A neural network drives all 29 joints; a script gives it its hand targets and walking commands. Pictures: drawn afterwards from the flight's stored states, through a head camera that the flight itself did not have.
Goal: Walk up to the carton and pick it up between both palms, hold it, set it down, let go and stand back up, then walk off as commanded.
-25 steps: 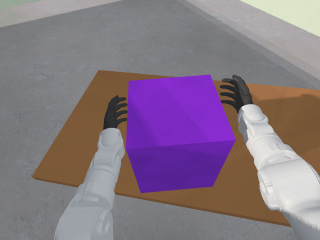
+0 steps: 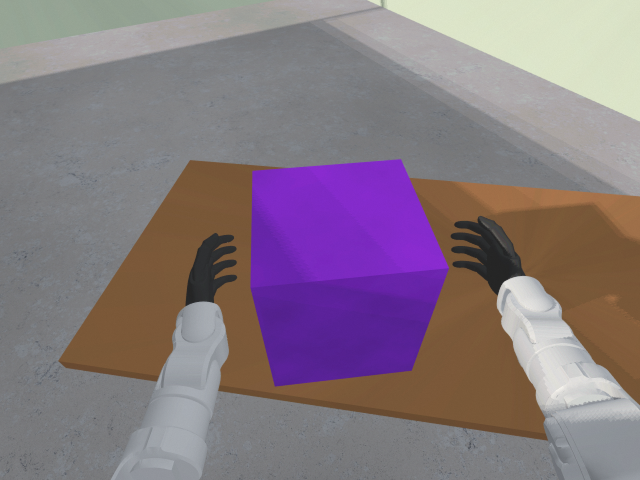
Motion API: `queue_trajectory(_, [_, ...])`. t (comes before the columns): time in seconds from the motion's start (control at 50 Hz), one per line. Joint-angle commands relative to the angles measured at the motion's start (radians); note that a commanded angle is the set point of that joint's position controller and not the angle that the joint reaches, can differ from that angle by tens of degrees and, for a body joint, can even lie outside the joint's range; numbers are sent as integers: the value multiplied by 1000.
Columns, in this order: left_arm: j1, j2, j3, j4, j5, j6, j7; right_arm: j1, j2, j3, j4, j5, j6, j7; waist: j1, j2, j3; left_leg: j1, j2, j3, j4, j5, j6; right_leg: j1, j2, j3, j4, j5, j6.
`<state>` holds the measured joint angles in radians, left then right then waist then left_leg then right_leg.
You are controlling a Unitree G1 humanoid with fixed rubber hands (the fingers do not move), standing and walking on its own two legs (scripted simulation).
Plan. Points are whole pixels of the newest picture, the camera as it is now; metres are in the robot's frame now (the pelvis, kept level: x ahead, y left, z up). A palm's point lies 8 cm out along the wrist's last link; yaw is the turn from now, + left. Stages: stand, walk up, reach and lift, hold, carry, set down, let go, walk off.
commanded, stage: set down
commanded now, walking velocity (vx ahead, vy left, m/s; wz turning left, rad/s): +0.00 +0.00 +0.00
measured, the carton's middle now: (336, 275) +0.39 +0.03 +0.03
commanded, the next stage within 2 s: none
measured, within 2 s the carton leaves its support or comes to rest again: neither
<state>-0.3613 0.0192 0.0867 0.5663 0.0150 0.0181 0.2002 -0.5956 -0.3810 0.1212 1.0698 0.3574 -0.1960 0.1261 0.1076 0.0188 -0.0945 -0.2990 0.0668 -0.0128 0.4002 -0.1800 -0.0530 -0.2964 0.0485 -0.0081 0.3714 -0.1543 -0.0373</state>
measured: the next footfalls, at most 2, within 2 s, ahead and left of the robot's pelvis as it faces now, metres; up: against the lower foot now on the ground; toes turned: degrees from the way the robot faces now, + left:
none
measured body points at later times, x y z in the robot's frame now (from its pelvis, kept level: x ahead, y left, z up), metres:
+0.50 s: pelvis +0.00 +0.00 +0.00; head -0.02 +0.01 +0.45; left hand +0.28 +0.20 +0.05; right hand +0.33 -0.21 +0.05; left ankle +0.01 +0.15 -0.74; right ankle +0.02 -0.10 -0.74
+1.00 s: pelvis +0.01 +0.00 +0.00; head -0.03 +0.02 +0.45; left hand +0.23 +0.19 +0.05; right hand +0.25 -0.24 +0.05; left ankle +0.01 +0.15 -0.74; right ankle +0.02 -0.10 -0.74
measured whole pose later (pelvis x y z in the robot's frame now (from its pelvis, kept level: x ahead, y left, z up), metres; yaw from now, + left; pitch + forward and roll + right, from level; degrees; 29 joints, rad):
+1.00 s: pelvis +0.01 +0.00 +0.00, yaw -1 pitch -5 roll +0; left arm 0.24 -0.02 -0.03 -0.04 0.06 0.17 0.24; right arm 0.11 -0.39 0.00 0.37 0.35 -0.13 0.20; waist 0.04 -0.04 -0.01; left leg -0.04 0.05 0.02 0.30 -0.17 -0.04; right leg -0.07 0.03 0.02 0.33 -0.17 -0.03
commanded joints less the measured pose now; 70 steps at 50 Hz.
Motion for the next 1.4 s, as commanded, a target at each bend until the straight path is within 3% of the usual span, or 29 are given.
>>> queue_trajectory(0.0, [-257, 52, -2, -205, -27, 9, 6, -304, -147, -32, -271, -10, -4, 19, -12, -173, -293, 9, -77, 67, -48, 176, 58, 291, 2, 55, -31, 123, 24])
queue_trajectory(0.04, [-359, 61, -18, -209, -21, 13, 20, -357, -149, -60, -264, -17, 5, 28, -6, -117, -297, -9, -82, 75, -55, 80, 60, 219, -1, 53, -27, -6, 20])
queue_trajectory(0.08, [-202, 35, -17, -271, 10, 37, 19, -212, -156, -25, -286, 25, 6, 40, 8, -86, -238, 60, -77, 65, -54, 157, 51, 266, 10, 44, -31, 93, 9])
queue_trajectory(0.1, [-326, 54, -12, -203, 10, 49, 18, -289, -158, -54, -209, 7, 33, 46, -1, -86, -178, 17, -80, 72, -67, 34, 61, 195, -3, 59, -50, -78, 7])
queue_trajectory(0.12, [-123, 20, -11, -279, 34, 71, 16, -94, -156, -35, -226, 11, 36, 48, -21, -91, -149, 66, -80, 60, -72, 118, 57, 258, 6, 59, -60, -7, -2])
queue_trajectory(0.14, [-283, 60, 9, -222, 32, 75, 20, -233, -148, -46, -246, 13, 44, 44, 21, -64, -148, 18, -89, 85, -80, 22, 56, 216, -12, 85, -75, -122, 8])
queue_trajectory(0.16, [-194, 26, 3, -268, 53, 85, 24, -127, -152, -77, -229, 3, 46, 51, -2, -41, -115, 46, -90, 70, -87, 31, 52, 211, -20, 85, -88, -148, 2])
queue_trajectory(0.28, [-50, 22, -29, -411, 47, 110, 25, -13, -172, -107, -403, -1, 30, 50, -27, -79, -176, 123, -86, 59, -82, 114, 56, 249, 4, 47, -60, 49, 0])
queue_trajectory(0.3, [-164, 41, -34, -370, 42, 109, 25, -116, -178, -124, -387, -15, 36, 45, -37, -68, -155, 67, -87, 67, -79, 66, 55, 213, -3, 52, -55, -18, 3])
queue_trajectory(0.34, [14, -3, -57, -484, 45, 110, 29, 52, -190, -121, -450, 6, 17, 51, -48, -27, -178, 136, -83, 50, -79, 155, 45, 261, -1, 42, -62, 81, -4])
queue_trajectory(0.36, [96, -2, -65, -546, 30, 110, 27, 140, -186, -109, -498, 18, 14, 51, -51, -71, -179, 190, -88, 54, -76, 196, 53, 285, 8, 34, -63, 142, 0])
queue_trajectory(0.38, [-37, 6, -59, -480, 25, 115, 21, 28, -177, -113, -480, -10, 30, 45, -46, -69, -151, 137, -87, 61, -80, 135, 54, 249, -2, 42, -64, 69, 3])
queue_trajectory(0.46, [127, -24, -97, -572, 31, 125, 24, 187, -206, -138, -528, -9, 25, 57, -75, -74, -81, 206, -78, 45, -97, 154, 52, 233, 9, 15, -77, 95, -6])
queue_trajectory(0.54, [244, -38, -94, -626, 22, 136, 25, 284, -210, -123, -629, 18, 22, 62, -51, -113, -80, 230, -86, 50, -100, 219, 60, 256, 8, 23, -91, 158, -3])
queue_trajectory(0.6, [140, 10, -58, -576, 42, 129, 29, 189, -180, -134, -671, -9, 30, 63, -29, -119, -27, 137, -84, 70, -127, 79, 73, 229, -7, 48, -104, 3, -7])
queue_trajectory(0.62, [270, -40, -98, -640, 29, 130, 33, 331, -185, -152, -682, -14, 25, 67, -65, -127, -17, 172, -76, 54, -128, 125, 73, 239, -2, 34, -102, 66, -7])
queue_trajectory(0.66, [202, -23, -103, -635, 25, 117, 38, 256, -190, -160, -685, 0, 24, 71, -42, -116, -32, 157, -82, 64, -121, 102, 70, 211, -8, 39, -98, 27, -14])
queue_trajectory(0.68, [371, -57, -121, -755, 19, 109, 36, 438, -191, -152, -722, 18, 14, 75, -57, -103, -60, 243, -74, 53, -117, 204, 66, 250, -7, 33, -104, 141, -16])
queue_trajectory(0.7, [346, -41, -87, -722, 54, 123, 35, 424, -179, -127, -719, 26, 30, 76, -29, -83, -30, 237, -72, 62, -116, 209, 60, 240, 2, 33, -101, 130, -18])
queue_trajectory(0.72, [370, -37, -79, -696, 64, 126, 32, 462, -186, -125, -728, 22, 32, 74, -40, -114, -41, 217, -76, 66, -121, 168, 66, 256, -7, 46, -112, 102, -15])
queue_trajectory(0.82, [398, -56, -120, -742, 69, 142, 37, 477, -207, -167, -745, 24, 42, 78, -65, -52, 24, 233, -74, 53, -136, 134, 58, 217, -8, 40, -126, 63, -30])
queue_trajectory(0.88, [492, -57, -143, -792, 38, 136, 35, 591, -215, -200, -831, 13, 39, 74, -84, -113, 58, 245, -68, 54, -157, 90, 67, 214, -18, 47, -140, 25, -15])
queue_trajectory(0.9, [470, -34, -112, -763, 55, 125, 34, 566, -183, -178, -839, -8, 42, 67, -57, -119, 50, 215, -75, 74, -151, 76, 70, 230, -19, 56, -132, 21, -9])
queue_trajectory(0.98, [440, -43, -149, -731, 41, 114, 46, 544, -202, -199, -826, -20, 59, 79, -67, -73, 80, 194, -64, 67, -158, 50, 59, 161, -11, 46, -125, -28, -27])
queue_trajectory(1.06, [621, -73, -161, -803, 53, 133, 43, 709, -199, -180, -862, 10, 76, 84, -62, -41, 112, 280, -71, 68, -176, 93, 43, 182, -15, 49, -161, 7, -34])
queue_trajectory(1.14, [657, -35, -117, -795, 57, 112, 39, 728, -189, -187, -987, -32, 64, 70, -47, -159, 170, 219, -68, 66, -186, 48, 68, 203, -12, 66, -164, -40, -16])
queue_trajectory(1.18, [579, -24, -140, -843, 29, 99, 52, 688, -187, -212, -1032, -31, 65, 69, -61, -116, 172, 179, -63, 70, -183, -29, 66, 161, -19, 66, -138, -134, -20])
queue_trajectory(1.24, [633, -13, -128, -779, 25, 87, 36, 791, -142, -210, -996, -60, 74, 62, -78, -147, 170, 202, -59, 80, -168, -50, 74, 150, -44, 92, -159, -174, -14])
queue_trajectory(1.38, [641, 37, -91, -738, 18, 59, 17, 817, -95, -168, -1016, -85, 70, 36, -61, -112, 122, 190, -79, 97, -153, 18, 74, 198, -60, 117, -158, -106, 5])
